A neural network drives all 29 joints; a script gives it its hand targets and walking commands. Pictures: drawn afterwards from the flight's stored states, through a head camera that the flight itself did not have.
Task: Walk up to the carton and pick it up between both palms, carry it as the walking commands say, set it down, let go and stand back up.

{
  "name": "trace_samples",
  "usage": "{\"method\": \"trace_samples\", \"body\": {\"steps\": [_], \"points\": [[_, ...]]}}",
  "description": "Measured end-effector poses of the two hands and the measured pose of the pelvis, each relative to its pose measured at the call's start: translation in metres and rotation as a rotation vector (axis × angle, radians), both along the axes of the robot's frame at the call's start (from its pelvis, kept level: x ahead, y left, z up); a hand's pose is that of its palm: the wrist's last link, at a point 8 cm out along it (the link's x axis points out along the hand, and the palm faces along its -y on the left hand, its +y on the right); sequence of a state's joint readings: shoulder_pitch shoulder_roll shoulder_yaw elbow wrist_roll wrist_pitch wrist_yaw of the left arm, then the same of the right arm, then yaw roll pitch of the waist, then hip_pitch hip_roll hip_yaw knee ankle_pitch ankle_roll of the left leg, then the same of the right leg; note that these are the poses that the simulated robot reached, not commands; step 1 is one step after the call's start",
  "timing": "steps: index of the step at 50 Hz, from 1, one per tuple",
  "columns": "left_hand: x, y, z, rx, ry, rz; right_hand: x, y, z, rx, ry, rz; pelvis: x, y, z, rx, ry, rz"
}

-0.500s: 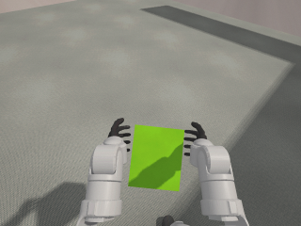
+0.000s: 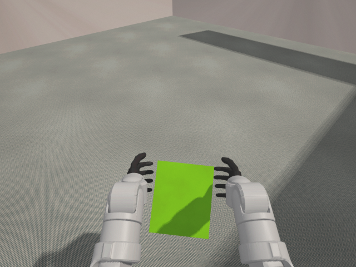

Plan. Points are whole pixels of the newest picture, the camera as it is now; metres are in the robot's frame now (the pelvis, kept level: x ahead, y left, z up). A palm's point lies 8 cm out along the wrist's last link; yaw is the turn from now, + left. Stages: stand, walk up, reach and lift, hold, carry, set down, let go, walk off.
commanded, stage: carry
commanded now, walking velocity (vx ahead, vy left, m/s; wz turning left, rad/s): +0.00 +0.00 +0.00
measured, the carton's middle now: (181, 193) +0.37 +0.01 -0.06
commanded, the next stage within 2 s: hold in 1.96 s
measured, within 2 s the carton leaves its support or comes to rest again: neither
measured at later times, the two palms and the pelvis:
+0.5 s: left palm (149, 182) +0.31 +0.08 +0.08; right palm (249, 190) +0.29 -0.15 +0.07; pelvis -0.01 -0.02 +0.00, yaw +0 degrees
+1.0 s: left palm (142, 178) +0.31 +0.09 +0.10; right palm (243, 184) +0.30 -0.13 +0.08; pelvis +0.00 -0.02 +0.01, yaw +0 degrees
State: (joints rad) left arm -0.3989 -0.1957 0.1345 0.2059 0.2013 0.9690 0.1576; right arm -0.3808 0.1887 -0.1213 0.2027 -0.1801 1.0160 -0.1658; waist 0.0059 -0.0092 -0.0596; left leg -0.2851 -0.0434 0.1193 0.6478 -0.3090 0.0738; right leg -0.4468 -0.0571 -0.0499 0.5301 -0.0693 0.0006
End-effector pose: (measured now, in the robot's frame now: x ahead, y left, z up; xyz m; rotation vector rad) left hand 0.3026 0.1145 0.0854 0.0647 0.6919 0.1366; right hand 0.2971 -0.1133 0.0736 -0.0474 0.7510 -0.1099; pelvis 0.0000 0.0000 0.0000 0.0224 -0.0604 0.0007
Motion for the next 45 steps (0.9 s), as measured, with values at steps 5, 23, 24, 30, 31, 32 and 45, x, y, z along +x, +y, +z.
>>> {"method": "trace_samples", "body": {"steps": [5, 23, 24, 30, 31, 32, 45], "points": [[-0.001, -0.011, -0.005, -0.010, 0.026, -0.006, -0.004, -0.012, -0.008, 0.027, 0.020, -0.009, -0.002, -0.008, 0.002, -0.002, 0.017, 0.004], [0.003, -0.034, -0.007, -0.018, 0.040, -0.051, -0.011, -0.034, -0.006, 0.034, 0.031, -0.075, -0.012, -0.017, 0.007, -0.017, 0.068, 0.007], [0.003, -0.034, -0.006, -0.013, 0.017, -0.051, -0.009, -0.034, -0.006, 0.027, 0.009, -0.072, -0.012, -0.017, 0.004, -0.016, 0.064, 0.001], [-0.004, -0.018, 0.002, -0.021, 0.001, -0.002, -0.007, -0.020, 0.010, 0.045, -0.015, -0.026, -0.012, -0.017, 0.008, -0.017, 0.070, -0.005], [-0.006, -0.016, 0.004, -0.016, 0.003, 0.004, -0.007, -0.018, 0.011, 0.041, -0.013, -0.020, -0.012, -0.016, 0.009, -0.017, 0.071, -0.004], [-0.008, -0.014, 0.005, -0.015, 0.006, 0.007, -0.007, -0.016, 0.012, 0.036, -0.011, -0.013, -0.011, -0.016, 0.009, -0.017, 0.071, -0.004], [-0.006, -0.012, 0.007, -0.012, 0.038, 0.012, -0.002, -0.012, 0.006, 0.010, 0.026, -0.004, -0.006, -0.014, 0.011, -0.016, 0.058, 0.006]]}}
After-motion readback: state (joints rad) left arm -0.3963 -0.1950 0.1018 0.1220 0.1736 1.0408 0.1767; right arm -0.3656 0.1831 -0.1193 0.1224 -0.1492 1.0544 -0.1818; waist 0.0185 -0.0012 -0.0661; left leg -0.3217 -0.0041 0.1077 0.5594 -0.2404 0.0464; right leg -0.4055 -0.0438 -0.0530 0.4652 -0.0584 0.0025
